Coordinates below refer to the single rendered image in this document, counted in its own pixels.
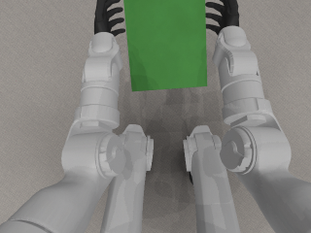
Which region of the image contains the right robot hand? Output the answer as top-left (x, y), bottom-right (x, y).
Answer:
top-left (205, 0), bottom-right (240, 36)

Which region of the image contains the robot right upper arm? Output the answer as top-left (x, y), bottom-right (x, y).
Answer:
top-left (220, 125), bottom-right (311, 233)

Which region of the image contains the carton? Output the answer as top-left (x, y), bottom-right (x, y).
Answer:
top-left (123, 0), bottom-right (208, 92)

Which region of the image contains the robot left upper arm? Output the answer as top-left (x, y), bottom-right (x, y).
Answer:
top-left (0, 131), bottom-right (126, 233)

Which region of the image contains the robot left forearm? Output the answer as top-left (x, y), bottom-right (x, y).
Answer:
top-left (61, 32), bottom-right (123, 164)

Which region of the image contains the robot right thigh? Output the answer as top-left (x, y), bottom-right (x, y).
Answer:
top-left (183, 132), bottom-right (241, 233)

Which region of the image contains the robot right forearm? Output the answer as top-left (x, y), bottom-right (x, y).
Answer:
top-left (212, 25), bottom-right (286, 136)

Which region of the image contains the robot right shin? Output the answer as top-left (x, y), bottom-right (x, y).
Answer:
top-left (190, 125), bottom-right (222, 151)

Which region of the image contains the left robot hand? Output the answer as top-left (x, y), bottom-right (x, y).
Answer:
top-left (94, 0), bottom-right (125, 37)

